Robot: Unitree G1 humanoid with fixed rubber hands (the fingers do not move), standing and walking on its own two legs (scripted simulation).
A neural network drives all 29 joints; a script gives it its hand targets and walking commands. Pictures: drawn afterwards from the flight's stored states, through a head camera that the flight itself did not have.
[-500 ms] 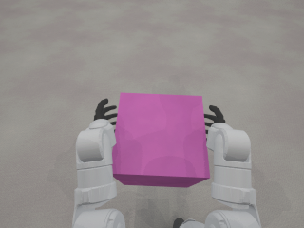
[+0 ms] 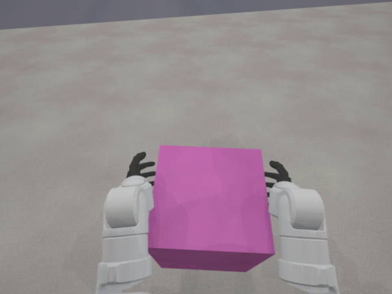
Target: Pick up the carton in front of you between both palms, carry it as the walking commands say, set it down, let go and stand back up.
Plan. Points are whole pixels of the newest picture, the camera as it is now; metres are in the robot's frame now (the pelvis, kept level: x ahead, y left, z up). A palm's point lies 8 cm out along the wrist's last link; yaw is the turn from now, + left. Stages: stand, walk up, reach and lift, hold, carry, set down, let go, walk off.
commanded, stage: carry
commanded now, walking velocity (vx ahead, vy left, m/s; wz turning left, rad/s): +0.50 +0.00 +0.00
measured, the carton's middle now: (206, 214) +0.30 +0.00 +0.00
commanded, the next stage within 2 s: none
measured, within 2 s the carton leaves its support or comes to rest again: neither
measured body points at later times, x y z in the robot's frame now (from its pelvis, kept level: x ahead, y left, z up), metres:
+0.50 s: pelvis +0.31 -0.02 +0.00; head +0.29 -0.03 +0.45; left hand +0.62 +0.12 +0.10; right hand +0.61 -0.17 +0.08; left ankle +0.13 +0.10 -0.71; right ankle +0.40 -0.11 -0.73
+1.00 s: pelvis +0.61 +0.01 +0.00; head +0.62 +0.02 +0.45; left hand +0.93 +0.15 +0.07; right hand +0.91 -0.14 +0.07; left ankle +0.70 +0.09 -0.73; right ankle +0.44 -0.10 -0.67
